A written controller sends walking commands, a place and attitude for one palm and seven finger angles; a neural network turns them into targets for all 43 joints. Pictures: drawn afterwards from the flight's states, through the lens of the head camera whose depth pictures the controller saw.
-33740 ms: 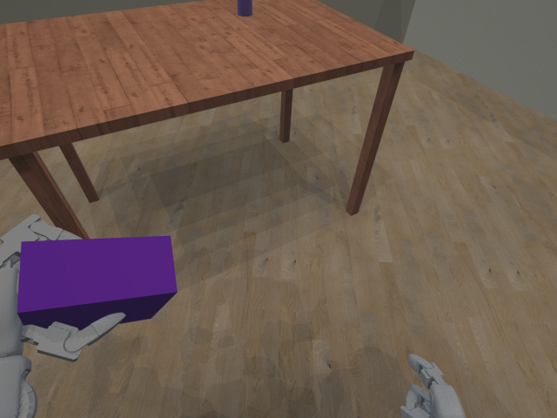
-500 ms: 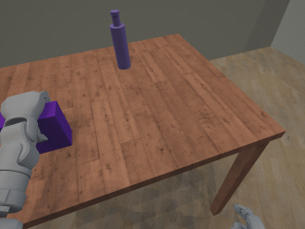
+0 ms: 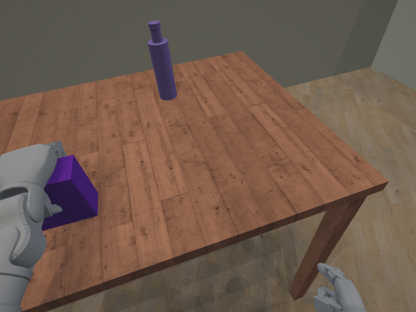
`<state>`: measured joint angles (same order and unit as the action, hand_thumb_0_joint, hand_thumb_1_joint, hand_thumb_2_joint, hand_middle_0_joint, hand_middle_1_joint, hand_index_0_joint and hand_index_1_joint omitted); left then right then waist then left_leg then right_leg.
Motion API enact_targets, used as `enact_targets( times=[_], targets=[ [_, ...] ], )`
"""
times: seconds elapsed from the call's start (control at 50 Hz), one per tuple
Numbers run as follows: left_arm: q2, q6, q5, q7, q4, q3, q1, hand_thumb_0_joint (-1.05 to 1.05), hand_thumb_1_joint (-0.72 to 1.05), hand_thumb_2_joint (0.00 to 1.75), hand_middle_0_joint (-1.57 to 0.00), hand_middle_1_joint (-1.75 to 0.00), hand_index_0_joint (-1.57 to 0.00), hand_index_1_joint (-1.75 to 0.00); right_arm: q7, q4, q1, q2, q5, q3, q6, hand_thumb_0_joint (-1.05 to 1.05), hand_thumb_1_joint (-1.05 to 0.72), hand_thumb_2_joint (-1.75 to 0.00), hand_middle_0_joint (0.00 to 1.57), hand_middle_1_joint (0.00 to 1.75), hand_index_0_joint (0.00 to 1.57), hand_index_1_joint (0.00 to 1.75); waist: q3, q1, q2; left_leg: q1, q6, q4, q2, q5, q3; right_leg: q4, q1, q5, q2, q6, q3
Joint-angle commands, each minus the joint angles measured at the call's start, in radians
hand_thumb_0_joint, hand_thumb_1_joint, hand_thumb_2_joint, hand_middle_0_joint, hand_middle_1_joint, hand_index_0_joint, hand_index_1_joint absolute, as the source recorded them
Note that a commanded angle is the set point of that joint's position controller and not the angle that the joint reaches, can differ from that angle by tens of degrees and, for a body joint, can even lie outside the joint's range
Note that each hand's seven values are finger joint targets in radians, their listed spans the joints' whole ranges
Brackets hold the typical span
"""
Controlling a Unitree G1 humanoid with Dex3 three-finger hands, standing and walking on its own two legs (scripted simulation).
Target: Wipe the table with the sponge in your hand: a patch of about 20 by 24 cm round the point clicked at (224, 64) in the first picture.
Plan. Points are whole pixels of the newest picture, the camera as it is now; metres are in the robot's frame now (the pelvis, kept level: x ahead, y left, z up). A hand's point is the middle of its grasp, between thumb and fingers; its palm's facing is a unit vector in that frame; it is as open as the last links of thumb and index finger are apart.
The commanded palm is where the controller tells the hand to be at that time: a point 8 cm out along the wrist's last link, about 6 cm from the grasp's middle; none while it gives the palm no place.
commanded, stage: wipe back along the first lane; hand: left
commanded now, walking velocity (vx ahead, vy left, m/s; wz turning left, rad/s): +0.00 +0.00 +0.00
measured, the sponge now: (55, 202) +0.28 +0.34 +0.08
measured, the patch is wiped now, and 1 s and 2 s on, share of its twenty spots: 1.00 1.00 1.00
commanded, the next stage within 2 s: lift the sponge slowly off the table in 0.60 s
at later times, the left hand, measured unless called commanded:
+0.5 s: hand (37, 209) +0.23 +0.32 +0.14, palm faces +0.13 -0.04 -0.99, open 10.0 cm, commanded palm +0.18 +0.30 +0.16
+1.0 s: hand (34, 222) +0.21 +0.31 +0.14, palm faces +0.12 -0.04 -0.99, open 10.0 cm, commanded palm +0.17 +0.29 +0.18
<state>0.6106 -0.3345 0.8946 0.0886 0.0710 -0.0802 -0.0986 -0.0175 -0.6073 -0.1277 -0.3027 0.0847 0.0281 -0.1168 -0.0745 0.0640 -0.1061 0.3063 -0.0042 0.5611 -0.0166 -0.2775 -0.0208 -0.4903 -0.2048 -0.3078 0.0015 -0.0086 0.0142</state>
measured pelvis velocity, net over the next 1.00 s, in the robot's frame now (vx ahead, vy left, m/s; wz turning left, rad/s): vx -0.02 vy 0.00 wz -0.01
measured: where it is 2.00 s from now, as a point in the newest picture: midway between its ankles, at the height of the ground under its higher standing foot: outside the picture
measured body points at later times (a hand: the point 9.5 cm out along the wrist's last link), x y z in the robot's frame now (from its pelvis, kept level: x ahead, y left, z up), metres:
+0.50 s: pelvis -0.01 +0.01 +0.00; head -0.03 -0.03 +0.45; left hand +0.22 +0.31 +0.19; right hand +0.23 -0.20 -0.08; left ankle +0.01 +0.12 -0.73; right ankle -0.03 -0.13 -0.73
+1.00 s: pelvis -0.02 +0.00 +0.00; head -0.04 -0.04 +0.45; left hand +0.20 +0.30 +0.19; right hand +0.23 -0.20 -0.07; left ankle +0.01 +0.12 -0.73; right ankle -0.03 -0.13 -0.73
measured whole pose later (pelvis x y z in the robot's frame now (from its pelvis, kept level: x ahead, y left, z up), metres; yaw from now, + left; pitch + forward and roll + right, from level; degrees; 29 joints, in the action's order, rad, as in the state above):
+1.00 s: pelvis -0.02 +0.00 +0.00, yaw +0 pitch -1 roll -1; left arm 0.57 -0.47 0.88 0.07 -0.31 -0.03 0.17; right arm -0.04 -0.60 -0.07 -0.27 0.07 0.06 -0.07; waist -0.07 0.11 -0.11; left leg 0.28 -0.01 0.58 -0.01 -0.27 -0.01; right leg -0.52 -0.19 -0.30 0.00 -0.01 0.00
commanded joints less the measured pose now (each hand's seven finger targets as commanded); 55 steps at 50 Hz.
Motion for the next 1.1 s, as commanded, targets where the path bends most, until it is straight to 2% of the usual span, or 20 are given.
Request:
enact_targets(
  times=[0.0,0.06,0.1,0.14,0.32,0.36,0.4,0.42,0.46,0.54,0.58,0.7,0.74,0.76,0.8,0.84,0.88,0.94,0.98,1.08],
  targets=[
    [0.11,-0.023,-0.026,0.046,-0.064,0.007,0.047,0.0,0.1,1.3,-1.2,-1.6,-1.2,-1.6,-0.008,0.17,0.179,-0.104,-0.004,-0.038,0.058,0.0,-0.9,-0.9,0.2,0.3,0.2,0.3,-0.076,0.021,0.132,-0.082,-0.038,-0.041,0.039,0.277,0.017,0.048,-0.004,0.34,0.039,0.053,0.029],
    [0.118,-0.033,-0.033,0.04,-0.136,-0.013,0.106,0.0,0.1,1.3,-1.2,-1.6,-1.2,-1.6,-0.005,0.187,0.187,-0.101,-0.008,-0.037,0.065,0.0,-0.9,-0.9,0.2,0.3,0.2,0.3,-0.124,0.036,0.141,-0.086,-0.039,-0.03,0.043,0.301,0.017,0.029,0.028,0.373,0.037,0.053,0.028],
    [0.1,-0.042,-0.052,0.04,-0.151,-0.011,0.168,0.0,0.1,1.3,-1.2,-1.6,-1.2,-1.6,-0.004,0.185,0.196,-0.097,-0.006,-0.035,0.066,0.0,-0.9,-0.9,0.2,0.3,0.2,0.3,-0.096,0.039,0.142,-0.082,-0.037,-0.031,0.04,0.289,0.018,0.033,0.018,0.366,0.036,0.048,0.028],
    [0.139,-0.049,-0.049,0.036,-0.174,-0.046,0.151,0.0,0.1,1.3,-1.2,-1.6,-1.2,-1.6,-0.006,0.182,0.215,-0.098,-0.009,-0.033,0.068,0.0,-0.9,-0.9,0.2,0.3,0.2,0.3,-0.09,0.04,0.153,-0.082,-0.036,-0.034,0.037,0.269,0.013,0.037,0.01,0.342,0.041,0.053,0.01],
    [0.057,-0.088,-0.056,0.023,-0.27,0.011,0.254,0.0,0.1,1.3,-1.2,-1.6,-1.2,-1.6,-0.006,0.19,0.229,-0.087,-0.008,-0.026,0.074,0.0,-0.9,-0.9,0.2,0.3,0.2,0.3,-0.073,0.047,0.124,-0.085,-0.031,-0.042,0.031,0.27,0.011,0.03,-0.008,0.309,0.04,0.049,0.032],
    [0.065,-0.096,-0.065,0.02,-0.325,-0.004,0.289,0.0,0.1,1.3,-1.2,-1.6,-1.2,-1.6,-0.005,0.206,0.241,-0.084,-0.01,-0.024,0.076,0.0,-0.9,-0.9,0.2,0.3,0.2,0.3,-0.094,0.058,0.139,-0.082,-0.033,-0.037,0.031,0.264,0.01,0.027,0.007,0.303,0.039,0.049,0.026],
    [0.045,-0.103,-0.069,0.019,-0.322,0.008,0.305,0.0,0.1,1.3,-1.2,-1.6,-1.2,-1.6,-0.005,0.198,0.245,-0.084,-0.01,-0.023,0.077,0.0,-0.9,-0.9,0.2,0.3,0.2,0.3,-0.072,0.053,0.15,-0.077,-0.031,-0.042,0.03,0.255,0.01,0.03,-0.005,0.297,0.039,0.046,0.029],
    [0.069,-0.107,-0.067,0.016,-0.33,-0.013,0.322,0.0,0.1,1.3,-1.2,-1.6,-1.2,-1.6,-0.006,0.193,0.246,-0.084,-0.009,-0.024,0.074,0.0,-0.9,-0.9,0.2,0.3,0.2,0.3,-0.059,0.057,0.134,-0.078,-0.029,-0.047,0.026,0.245,0.006,0.032,-0.011,0.273,0.04,0.048,0.025],
    [0.037,-0.12,-0.062,0.014,-0.37,0.022,0.291,0.0,0.1,1.3,-1.2,-1.6,-1.2,-1.6,-0.007,0.207,0.259,-0.078,-0.009,-0.019,0.078,0.0,-0.9,-0.9,0.2,0.3,0.2,0.3,-0.056,0.057,0.137,-0.073,-0.03,-0.052,0.027,0.219,0.005,0.036,-0.022,0.229,0.043,0.049,0.028],
    [0.054,-0.129,-0.059,0.006,-0.373,-0.005,0.352,0.0,0.1,1.3,-1.2,-1.6,-1.2,-1.6,-0.008,0.197,0.283,-0.077,-0.01,-0.017,0.081,0.0,-0.9,-0.9,0.2,0.3,0.2,0.3,-0.044,0.065,0.133,-0.078,-0.027,-0.059,0.025,0.203,-0.002,0.044,-0.02,0.21,0.05,0.055,0.004],
    [0.027,-0.136,-0.063,0.005,-0.395,0.025,0.358,0.0,0.1,1.3,-1.2,-1.6,-1.2,-1.6,-0.01,0.203,0.272,-0.074,-0.009,-0.016,0.083,0.0,-0.9,-0.9,0.2,0.3,0.2,0.3,-0.049,0.065,0.133,-0.077,-0.029,-0.056,0.024,0.206,0.003,0.037,-0.021,0.203,0.043,0.049,0.022],
    [0.026,-0.153,-0.059,0.004,-0.406,0.033,0.334,0.0,0.1,1.3,-1.2,-1.6,-1.2,-1.6,-0.015,0.193,0.282,-0.077,-0.01,-0.013,0.082,0.0,-0.9,-0.9,0.2,0.3,0.2,0.3,-0.025,0.06,0.127,-0.07,-0.027,-0.068,0.022,0.169,0.0,0.048,-0.037,0.157,0.046,0.049,0.022],
    [0.065,-0.153,-0.051,0.0,-0.431,0.003,0.3,0.0,0.1,1.3,-1.2,-1.6,-1.2,-1.6,-0.02,0.198,0.301,-0.073,-0.012,-0.01,0.09,0.0,-0.9,-0.9,0.2,0.3,0.2,0.3,-0.037,0.063,0.112,-0.079,-0.027,-0.072,0.021,0.148,-0.007,0.051,-0.036,0.129,0.053,0.056,0.0],
    [0.066,-0.152,-0.046,0.0,-0.458,0.016,0.26,0.0,0.1,1.3,-1.2,-1.6,-1.2,-1.6,-0.023,0.207,0.29,-0.074,-0.013,-0.01,0.093,0.0,-0.9,-0.9,0.2,0.3,0.2,0.3,-0.067,0.066,0.102,-0.082,-0.03,-0.065,0.027,0.161,-0.003,0.046,-0.026,0.134,0.045,0.054,0.013],
    [0.041,-0.153,-0.054,0.003,-0.43,0.031,0.283,0.0,0.1,1.3,-1.2,-1.6,-1.2,-1.6,-0.024,0.195,0.287,-0.073,-0.014,-0.01,0.095,0.0,-0.9,-0.9,0.2,0.3,0.2,0.3,-0.045,0.064,0.111,-0.081,-0.03,-0.07,0.026,0.165,-0.003,0.049,-0.03,0.142,0.046,0.051,0.021],
    [0.092,-0.149,-0.048,0.003,-0.448,-0.015,0.274,0.0,0.1,1.3,-1.2,-1.6,-1.2,-1.6,-0.026,0.196,0.305,-0.073,-0.015,-0.009,0.1,0.0,-0.9,-0.9,0.2,0.3,0.2,0.3,-0.057,0.07,0.103,-0.091,-0.028,-0.07,0.025,0.161,-0.01,0.052,-0.022,0.138,0.052,0.059,-0.007],
    [0.071,-0.147,-0.046,0.006,-0.453,0.017,0.237,0.0,0.1,1.3,-1.2,-1.6,-1.2,-1.6,-0.03,0.198,0.291,-0.068,-0.017,-0.006,0.107,0.0,-0.9,-0.9,0.2,0.3,0.2,0.3,-0.063,0.065,0.103,-0.096,-0.031,-0.065,0.029,0.176,-0.003,0.049,-0.027,0.143,0.044,0.054,0.014],
    [0.103,-0.14,-0.046,0.008,-0.459,-0.011,0.212,0.0,0.1,1.3,-1.2,-1.6,-1.2,-1.6,-0.031,0.195,0.308,-0.067,-0.015,-0.004,0.112,0.0,-0.9,-0.9,0.2,0.3,0.2,0.3,-0.047,0.066,0.078,-0.101,-0.029,-0.075,0.027,0.157,-0.012,0.06,-0.028,0.126,0.053,0.062,-0.007],
    [0.11,-0.139,-0.04,0.009,-0.417,-0.007,0.166,0.0,0.1,1.3,-1.2,-1.6,-1.2,-1.6,-0.04,0.183,0.284,-0.069,-0.02,-0.005,0.117,0.0,-0.9,-0.9,0.2,0.3,0.2,0.3,-0.034,0.062,0.107,-0.096,-0.031,-0.07,0.03,0.154,-0.007,0.065,-0.043,0.11,0.045,0.056,0.009],
    [0.132,-0.116,-0.031,0.01,-0.435,-0.014,0.099,0.0,0.1,1.3,-1.2,-1.6,-1.2,-1.6,-0.047,0.18,0.285,-0.065,-0.023,-0.002,0.132,0.0,-0.9,-0.9,0.2,0.3,0.2,0.3,-0.07,0.064,0.072,-0.121,-0.03,-0.073,0.035,0.179,-0.009,0.066,-0.022,0.132,0.044,0.062,0.007]
  ],
)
